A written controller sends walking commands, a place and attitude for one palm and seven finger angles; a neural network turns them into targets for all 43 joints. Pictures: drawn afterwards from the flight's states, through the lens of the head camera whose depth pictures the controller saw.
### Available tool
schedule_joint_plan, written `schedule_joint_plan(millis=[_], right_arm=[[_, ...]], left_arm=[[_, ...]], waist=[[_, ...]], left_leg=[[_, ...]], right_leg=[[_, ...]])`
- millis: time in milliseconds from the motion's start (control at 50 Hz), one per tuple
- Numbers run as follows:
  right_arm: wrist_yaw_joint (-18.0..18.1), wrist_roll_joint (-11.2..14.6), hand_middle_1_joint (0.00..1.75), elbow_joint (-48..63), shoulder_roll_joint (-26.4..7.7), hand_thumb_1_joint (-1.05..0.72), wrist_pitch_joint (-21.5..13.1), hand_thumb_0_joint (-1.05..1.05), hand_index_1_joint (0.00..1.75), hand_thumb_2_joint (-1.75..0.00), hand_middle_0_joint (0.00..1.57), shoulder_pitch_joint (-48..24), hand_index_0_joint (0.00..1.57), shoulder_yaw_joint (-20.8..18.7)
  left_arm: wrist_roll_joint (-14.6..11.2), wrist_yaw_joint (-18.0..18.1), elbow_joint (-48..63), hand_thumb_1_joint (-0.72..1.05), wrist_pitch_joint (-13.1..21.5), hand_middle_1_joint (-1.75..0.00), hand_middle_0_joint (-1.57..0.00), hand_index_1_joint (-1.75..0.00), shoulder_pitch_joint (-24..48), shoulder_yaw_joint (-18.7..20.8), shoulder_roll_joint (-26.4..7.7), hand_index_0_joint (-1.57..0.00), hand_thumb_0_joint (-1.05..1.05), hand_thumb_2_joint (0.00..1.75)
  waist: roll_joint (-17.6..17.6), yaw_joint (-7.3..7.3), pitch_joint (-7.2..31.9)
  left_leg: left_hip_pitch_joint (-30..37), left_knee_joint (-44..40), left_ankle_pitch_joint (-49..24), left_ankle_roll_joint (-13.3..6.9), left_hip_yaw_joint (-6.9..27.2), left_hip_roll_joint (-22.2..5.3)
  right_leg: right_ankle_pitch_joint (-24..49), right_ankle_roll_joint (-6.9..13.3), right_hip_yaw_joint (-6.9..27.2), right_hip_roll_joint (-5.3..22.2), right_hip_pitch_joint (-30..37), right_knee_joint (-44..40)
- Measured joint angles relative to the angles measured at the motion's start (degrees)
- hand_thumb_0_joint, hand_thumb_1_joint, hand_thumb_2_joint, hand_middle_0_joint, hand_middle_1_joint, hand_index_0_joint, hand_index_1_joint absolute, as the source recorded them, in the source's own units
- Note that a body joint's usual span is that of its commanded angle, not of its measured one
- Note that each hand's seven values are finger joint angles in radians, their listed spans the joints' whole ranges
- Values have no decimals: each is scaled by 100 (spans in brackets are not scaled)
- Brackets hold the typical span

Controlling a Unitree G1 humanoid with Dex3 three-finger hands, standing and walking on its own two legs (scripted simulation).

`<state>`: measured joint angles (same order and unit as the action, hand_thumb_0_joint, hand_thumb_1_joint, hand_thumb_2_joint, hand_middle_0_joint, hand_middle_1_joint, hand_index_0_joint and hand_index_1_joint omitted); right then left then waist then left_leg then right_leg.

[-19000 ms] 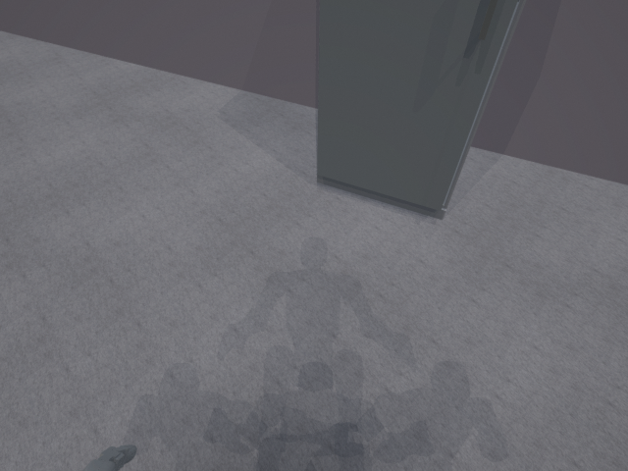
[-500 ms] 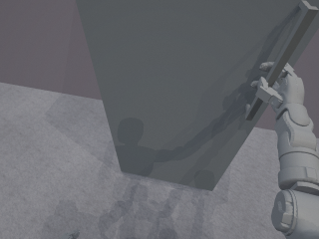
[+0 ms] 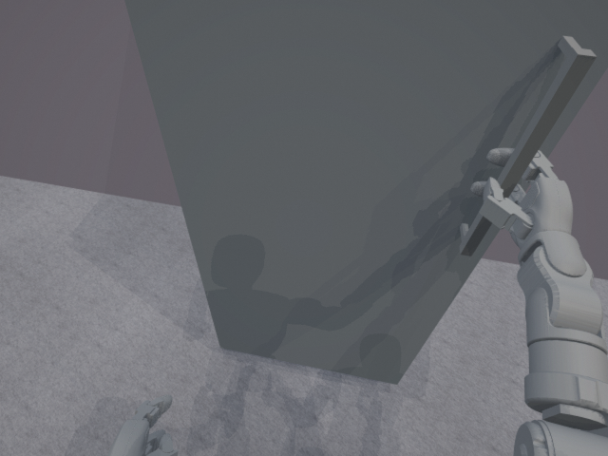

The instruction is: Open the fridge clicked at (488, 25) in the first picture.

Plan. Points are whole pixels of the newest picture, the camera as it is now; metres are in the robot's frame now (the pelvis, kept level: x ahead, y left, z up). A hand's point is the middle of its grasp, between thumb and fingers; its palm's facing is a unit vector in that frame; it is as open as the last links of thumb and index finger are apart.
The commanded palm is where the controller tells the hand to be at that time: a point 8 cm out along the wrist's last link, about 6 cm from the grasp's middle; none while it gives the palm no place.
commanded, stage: pull the door a little, standing still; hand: right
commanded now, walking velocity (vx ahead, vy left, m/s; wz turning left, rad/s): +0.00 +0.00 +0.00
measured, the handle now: (507, 166) +0.46 -0.22 +0.18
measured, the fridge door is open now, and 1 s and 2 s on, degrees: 0 11 52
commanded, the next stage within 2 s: walk backward, drawing the door open in 0.22 s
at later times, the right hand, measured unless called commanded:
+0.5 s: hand (495, 244) +0.35 -0.19 +0.16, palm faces +0.09 +0.96 -0.26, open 6.4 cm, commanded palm +0.31 -0.24 +0.16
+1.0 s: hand (481, 258) +0.32 -0.17 +0.15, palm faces +0.41 +0.86 -0.31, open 6.4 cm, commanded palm +0.28 -0.20 +0.16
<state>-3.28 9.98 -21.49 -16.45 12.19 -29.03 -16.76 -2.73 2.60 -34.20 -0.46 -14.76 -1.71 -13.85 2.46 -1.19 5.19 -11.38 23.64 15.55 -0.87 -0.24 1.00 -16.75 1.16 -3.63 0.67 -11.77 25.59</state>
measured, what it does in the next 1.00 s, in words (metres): walks ahead: right foot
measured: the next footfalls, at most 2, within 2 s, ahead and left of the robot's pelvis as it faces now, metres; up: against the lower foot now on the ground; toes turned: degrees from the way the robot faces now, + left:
right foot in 0.52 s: +0.18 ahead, -0.11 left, +0.00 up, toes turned +5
left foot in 1.02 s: +0.20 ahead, +0.18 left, +0.00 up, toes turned -10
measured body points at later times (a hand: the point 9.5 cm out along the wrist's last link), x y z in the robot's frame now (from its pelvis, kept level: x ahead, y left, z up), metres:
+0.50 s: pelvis +0.09 -0.02 -0.01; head +0.14 -0.02 +0.44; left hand +0.26 +0.24 -0.08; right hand +0.33 -0.24 +0.17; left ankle -0.05 +0.08 -0.73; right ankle +0.09 -0.12 -0.70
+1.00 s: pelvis +0.11 +0.06 -0.01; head +0.12 +0.08 +0.44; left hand +0.31 +0.23 -0.10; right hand +0.30 -0.21 +0.17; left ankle +0.17 +0.18 -0.74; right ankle +0.14 -0.11 -0.74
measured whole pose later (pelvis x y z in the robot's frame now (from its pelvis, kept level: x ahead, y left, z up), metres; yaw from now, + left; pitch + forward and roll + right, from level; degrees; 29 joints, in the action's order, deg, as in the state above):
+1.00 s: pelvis +0.11 +0.06 -0.01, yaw -7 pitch +0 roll +0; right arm 7.5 2.9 26.3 -16.3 -1.5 20.6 -11.1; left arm 2.0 3.5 -36.5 5.9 -10.6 -2.7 -7.5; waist 2.6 0.2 0.1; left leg -17.5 28.6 11.7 1.3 3.1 0.2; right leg -9.7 -4.1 12.6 -1.2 -15.6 24.8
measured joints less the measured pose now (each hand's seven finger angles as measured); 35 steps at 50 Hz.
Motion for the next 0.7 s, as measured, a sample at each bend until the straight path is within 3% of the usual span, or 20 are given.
schedule_joint_plan(millis=[100,180,260,340,400,460,500,520,540,580,620,700], right_arm=[[-24,90,134,804,3,-81,67,1,131,-83,26,623,25,-115],[-21,226,132,1689,98,-81,290,2,132,-83,23,1457,23,-238],[39,397,131,2907,243,-80,384,1,134,-82,24,2762,22,-361],[194,512,129,4567,488,-79,289,0,133,-82,28,4421,21,-413],[279,35,130,4846,134,-71,-451,-1,135,-81,32,4777,23,25],[418,-299,132,5093,-182,-64,-1157,-4,136,-78,36,4725,30,502],[472,-430,134,5429,-142,-62,-1448,-5,136,-77,39,4747,32,666],[523,-500,135,5641,-59,-61,-1523,-6,135,-77,40,4821,32,722],[591,-563,136,5823,17,-61,-1581,-7,132,-76,41,4923,31,753],[688,-623,137,5827,68,-61,-1660,-8,129,-76,42,4898,30,831],[716,-697,138,5590,103,-63,-1636,-8,129,-77,43,4788,31,923],[770,-742,139,5258,171,-63,-1386,-6,132,-77,44,4728,31,991]], left_arm=[[-1,-46,63,90,-45,-29,-20,-30,63,5,13,-20,1,90],[-4,-93,110,90,-104,-29,-20,-30,80,8,10,-20,1,90],[1,-150,237,90,-23,-29,-20,-30,72,-34,-1,-20,1,90],[60,-243,408,90,128,-29,-20,-30,153,-15,11,-20,1,90],[181,-131,417,90,231,-29,-20,-30,219,61,-45,-20,1,90],[239,-27,400,90,261,-29,-20,-30,272,145,-162,-20,1,90],[315,19,400,90,218,-29,-20,-30,403,152,-247,-20,1,90],[343,41,416,90,181,-29,-20,-30,479,154,-289,-20,1,90],[385,58,403,90,155,-29,-20,-30,573,183,-284,-20,1,90],[430,34,244,90,129,-29,-20,-30,757,311,-96,-20,1,90],[478,-17,106,90,109,-29,-19,-30,826,325,127,-20,1,90],[500,-57,0,90,198,-29,-19,-30,724,59,581,-20,1,90]], waist=[[13,-34,-5],[50,77,7],[102,272,132],[153,418,244],[64,363,71],[-186,332,-287],[-208,361,-600],[-138,356,-739],[-88,389,-843],[-102,368,-1000],[-40,234,-1053],[79,-23,-1040]], left_leg=[[94,-20,98,22,48,27],[134,17,-326,-10,-77,-8],[244,-53,-662,-68,-208,-16],[362,-187,-546,-87,-316,-3],[380,-32,-361,-133,-518,-109],[432,280,150,-92,-758,-339],[427,707,508,-12,-870,-398],[358,1126,668,52,-947,-416],[149,1811,769,91,-854,-446],[-394,3431,1306,158,-321,-340],[-812,4432,1639,234,-7,-77],[-1559,4517,1336,274,71,283]], right_leg=[[-126,-23,-68,31,144,-33],[287,-25,-107,30,270,27],[570,-74,-20,10,528,-20],[391,-108,83,-13,682,63],[253,-108,362,-124,-86,1464],[-539,-59,463,-360,-1270,2926],[-166,-40,364,-243,-1661,2525],[552,-60,355,-153,-1612,1781],[610,-28,298,-109,-1406,1490],[-36,146,228,-239,-1148,1493],[-51,257,351,-400,-935,1324],[468,168,776,-482,-379,345]])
